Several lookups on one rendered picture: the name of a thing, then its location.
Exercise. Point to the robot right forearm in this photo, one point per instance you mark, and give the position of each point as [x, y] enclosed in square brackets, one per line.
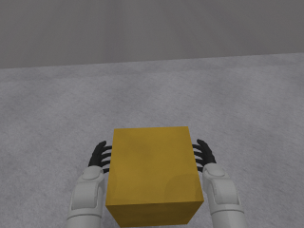
[224, 201]

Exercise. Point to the robot left forearm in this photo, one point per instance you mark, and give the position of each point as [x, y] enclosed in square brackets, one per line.
[85, 208]

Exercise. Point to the right robot hand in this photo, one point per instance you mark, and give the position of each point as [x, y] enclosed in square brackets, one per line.
[206, 154]

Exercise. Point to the carton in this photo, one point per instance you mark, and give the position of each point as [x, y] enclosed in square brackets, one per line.
[153, 178]

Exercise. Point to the left robot hand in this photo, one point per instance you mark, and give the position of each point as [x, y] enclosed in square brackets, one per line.
[98, 156]

